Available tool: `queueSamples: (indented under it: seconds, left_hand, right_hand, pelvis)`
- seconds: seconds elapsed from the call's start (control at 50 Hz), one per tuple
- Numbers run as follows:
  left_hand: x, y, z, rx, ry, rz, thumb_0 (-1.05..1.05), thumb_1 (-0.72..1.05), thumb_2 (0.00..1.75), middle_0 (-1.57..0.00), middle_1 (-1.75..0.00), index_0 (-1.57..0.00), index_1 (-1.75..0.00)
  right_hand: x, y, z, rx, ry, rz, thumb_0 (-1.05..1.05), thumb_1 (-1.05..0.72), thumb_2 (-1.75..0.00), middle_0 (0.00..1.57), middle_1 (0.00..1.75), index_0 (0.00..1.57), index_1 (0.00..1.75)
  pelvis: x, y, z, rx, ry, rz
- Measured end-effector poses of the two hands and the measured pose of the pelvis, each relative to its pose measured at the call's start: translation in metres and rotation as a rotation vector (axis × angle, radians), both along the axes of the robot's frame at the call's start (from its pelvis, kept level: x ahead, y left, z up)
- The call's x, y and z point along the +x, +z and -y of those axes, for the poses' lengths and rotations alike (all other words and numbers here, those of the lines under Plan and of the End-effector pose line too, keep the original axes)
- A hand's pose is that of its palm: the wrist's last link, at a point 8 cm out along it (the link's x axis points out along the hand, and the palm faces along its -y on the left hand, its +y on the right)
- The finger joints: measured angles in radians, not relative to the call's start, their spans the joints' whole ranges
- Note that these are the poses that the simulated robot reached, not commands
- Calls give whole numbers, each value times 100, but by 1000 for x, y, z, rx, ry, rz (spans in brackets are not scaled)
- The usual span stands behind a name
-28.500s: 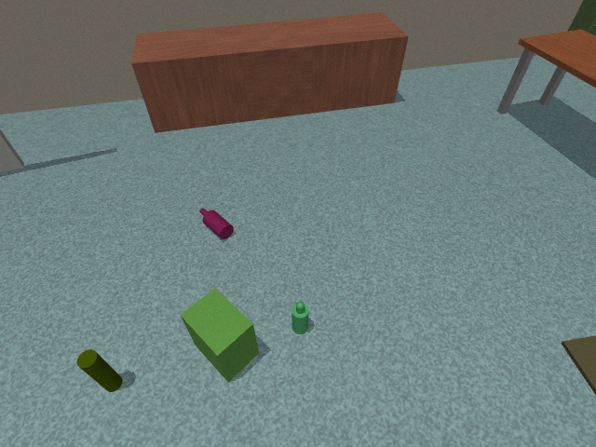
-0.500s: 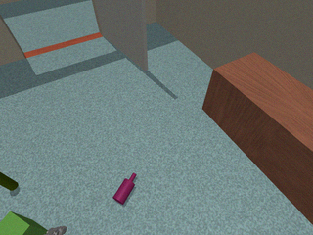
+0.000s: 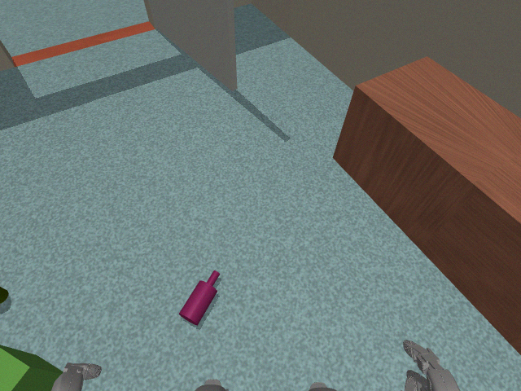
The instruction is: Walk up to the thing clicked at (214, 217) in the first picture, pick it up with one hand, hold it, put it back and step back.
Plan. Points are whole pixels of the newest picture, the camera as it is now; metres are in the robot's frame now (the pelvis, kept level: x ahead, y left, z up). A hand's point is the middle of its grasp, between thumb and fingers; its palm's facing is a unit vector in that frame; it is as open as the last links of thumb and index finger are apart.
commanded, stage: rise first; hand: left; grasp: from above
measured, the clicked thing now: (203, 295) +0.48 +0.20 -0.68
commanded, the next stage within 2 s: none
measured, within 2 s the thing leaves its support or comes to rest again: neither
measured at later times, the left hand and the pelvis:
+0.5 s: hand out of the picture +0.12 +0.27 -0.19, palm faces -0.07 -0.78 -0.62, open 14.0 cm; pelvis -0.01 +0.00 -0.04, yaw +0 degrees
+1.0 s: hand (144, 345) +0.27 +0.28 -0.38, palm faces -0.12 -0.38 -0.92, open 14.1 cm; pelvis -0.08 -0.01 -0.23, yaw -2 degrees
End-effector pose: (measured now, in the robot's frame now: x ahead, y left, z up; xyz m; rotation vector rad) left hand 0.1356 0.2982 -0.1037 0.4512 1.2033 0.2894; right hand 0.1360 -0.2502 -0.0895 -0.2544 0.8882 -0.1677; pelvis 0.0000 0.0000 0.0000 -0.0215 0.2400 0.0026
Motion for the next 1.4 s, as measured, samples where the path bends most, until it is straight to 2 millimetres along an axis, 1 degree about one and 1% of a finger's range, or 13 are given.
queueSamples:
  seconds: [0.14,0.26,0.48,0.52,0.58,0.66,0.78,0.84,0.96,1.1,1.22,1.3,1.4]
  left_hand:
    - [-1,-8,1,38,-2,-22,0,-54,99,-9,-106,-8,-106]
    - [-3,-16,2,78,-2,-37,0,-52,97,-9,-105,-9,-105]
    - [-14,-33,0,157,-12,-60,0,-52,95,-10,-104,-11,-103]
    - [-14,-40,-2,181,-25,-77,0,-52,95,-11,-104,-11,-103]
    - [-9,-57,-4,236,-53,-102,0,-51,95,-10,-104,-11,-102]
    - [13,-85,-5,337,-110,-101,0,-51,96,-10,-103,-10,-102]
    - [62,-131,1,514,-197,-83,0,-53,101,-9,-102,-8,-103]
    - [86,-154,4,598,-198,-69,0,-54,104,-9,-102,-7,-104]
    - [123,-200,10,672,-125,-53,0,-56,107,-10,-102,-7,-105]
    - [154,-253,11,662,-36,-58,0,-53,105,-16,-97,-12,-101]
    - [178,-281,11,629,-13,-58,0,-50,104,-18,-95,-14,-99]
    - [195,-291,14,595,-30,-54,0,-51,104,-16,-96,-13,-100]
    - [211,-301,16,589,-84,-63,0,-51,104,-15,-97,-12,-101]
  right_hand:
    - [16,-9,-6,-10,7,41,1,-93,-91,20,30,20,30]
    - [21,-17,-11,-10,14,60,1,-94,-91,20,30,20,30]
    - [12,-36,-13,-18,12,50,1,-97,-91,20,30,21,30]
    - [8,-42,-12,-23,12,44,1,-98,-91,20,30,21,30]
    - [3,-56,-10,-34,18,32,1,-98,-91,20,30,21,30]
    - [-7,-87,-3,-53,33,-5,1,-95,-91,20,30,21,30]
    - [-28,-146,7,-56,59,-92,1,-92,-90,20,30,21,30]
    - [-42,-177,12,-49,74,-136,1,-91,-90,20,30,20,30]
    - [-82,-239,20,-24,95,-232,1,-91,-90,20,30,20,30]
    - [-136,-302,21,36,81,-364,1,-92,-91,20,30,20,30]
    - [-173,-335,16,94,39,-444,1,-92,-91,20,30,20,30]
    - [-190,-347,13,121,10,-473,1,-91,-90,20,30,20,30]
    - [-205,-357,11,140,-5,-493,1,-91,-90,20,30,20,30]
  pelvis:
    - [2,-12,0,-8,4,-35]
    - [0,-21,0,-13,7,-56]
    - [-10,-38,0,-20,11,-85]
    - [-12,-43,0,-21,12,-96]
    - [-18,-55,1,-19,11,-125]
    - [-28,-79,2,-15,5,-177]
    - [-45,-126,5,-13,-3,-268]
    - [-54,-153,7,-15,-9,-308]
    - [-73,-207,10,-18,-23,-360]
    - [-88,-265,8,-22,-42,-385]
    - [-92,-296,3,-28,-52,-398]
    - [-91,-310,2,-29,-55,-404]
    - [-89,-324,0,-31,-59,-407]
